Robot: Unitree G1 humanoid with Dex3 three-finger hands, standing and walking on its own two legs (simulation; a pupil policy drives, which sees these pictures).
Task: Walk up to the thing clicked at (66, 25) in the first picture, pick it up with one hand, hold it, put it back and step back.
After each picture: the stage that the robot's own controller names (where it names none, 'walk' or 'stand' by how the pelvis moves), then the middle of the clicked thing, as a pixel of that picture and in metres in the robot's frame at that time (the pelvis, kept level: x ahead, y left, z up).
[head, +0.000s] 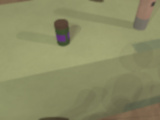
stand; (62, 33) +0.64 +0.12 +0.02
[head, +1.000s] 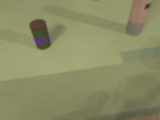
rise first; (40, 35) +0.56 +0.22 +0.05
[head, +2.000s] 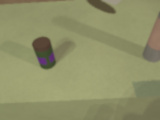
stand; (44, 53) +0.46 +0.18 +0.05
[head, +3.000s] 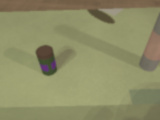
stand; (47, 61) +0.47 +0.18 +0.02
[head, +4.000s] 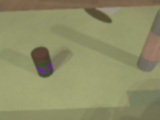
stand; (42, 62) +0.45 +0.19 +0.02
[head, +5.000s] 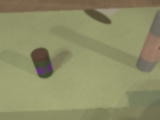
stand; (42, 63) +0.45 +0.19 +0.02
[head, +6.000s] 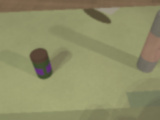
rise first; (41, 64) +0.44 +0.19 +0.02
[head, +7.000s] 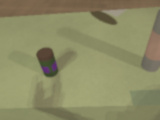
rise first; (48, 62) +0.46 +0.20 +0.02
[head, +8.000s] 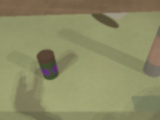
go down; (48, 65) +0.45 +0.18 +0.03
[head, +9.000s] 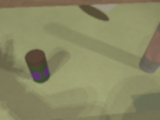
go down; (38, 67) +0.41 +0.18 +0.04
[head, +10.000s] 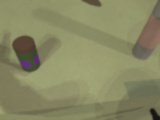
close in; (27, 54) +0.44 +0.18 +0.05
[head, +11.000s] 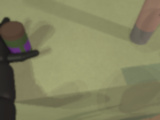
close; (18, 42) +0.46 +0.20 +0.09
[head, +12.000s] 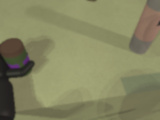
lift; (17, 58) +0.41 +0.21 +0.08
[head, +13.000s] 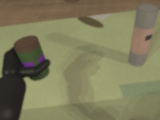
lift; (33, 58) +0.34 +0.16 +0.20
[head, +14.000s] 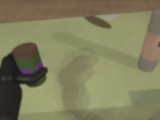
hold; (30, 65) +0.33 +0.18 +0.18
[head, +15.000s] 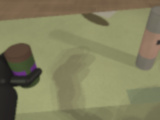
hold; (24, 66) +0.33 +0.19 +0.17
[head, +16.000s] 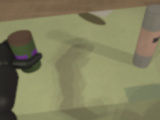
crouch; (25, 52) +0.38 +0.19 +0.18
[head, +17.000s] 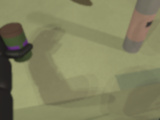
lower; (17, 43) +0.46 +0.20 +0.11
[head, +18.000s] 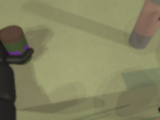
lower; (17, 46) +0.46 +0.20 +0.09
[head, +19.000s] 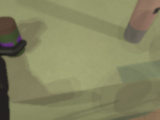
lower; (9, 38) +0.48 +0.21 +0.09
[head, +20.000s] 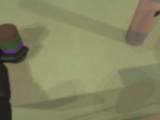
lower; (11, 44) +0.46 +0.21 +0.09
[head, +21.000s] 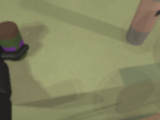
loosen; (12, 42) +0.47 +0.21 +0.09
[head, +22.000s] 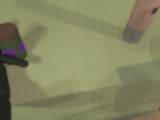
withdraw; (11, 43) +0.46 +0.20 +0.09
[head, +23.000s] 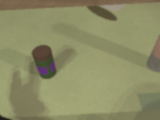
sink last; (45, 62) +0.42 +0.18 +0.06
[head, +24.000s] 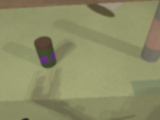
stand; (46, 52) +0.48 +0.19 +0.06
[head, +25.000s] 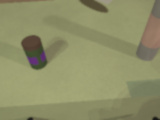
stand; (35, 53) +0.46 +0.20 +0.08
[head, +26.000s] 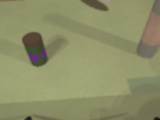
stand; (35, 50) +0.46 +0.20 +0.08
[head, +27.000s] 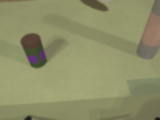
stand; (34, 51) +0.46 +0.20 +0.08
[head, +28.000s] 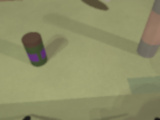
stand; (35, 50) +0.46 +0.20 +0.09
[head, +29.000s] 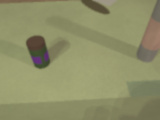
stand; (39, 52) +0.46 +0.19 +0.06
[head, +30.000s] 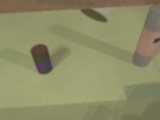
walk; (42, 59) +0.47 +0.19 +0.02
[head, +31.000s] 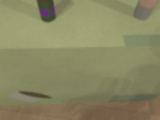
walk; (46, 6) +0.66 +0.19 +0.04
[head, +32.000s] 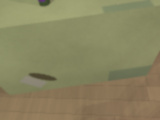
walk; out of the picture +0.90 +0.26 +0.04
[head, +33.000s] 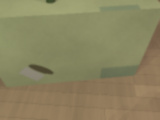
stand; out of the picture +1.06 +0.24 +0.03
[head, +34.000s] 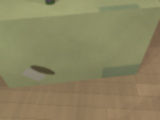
stand; out of the picture +1.06 +0.24 +0.02
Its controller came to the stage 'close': yes
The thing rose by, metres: 0.21
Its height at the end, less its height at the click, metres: +0.00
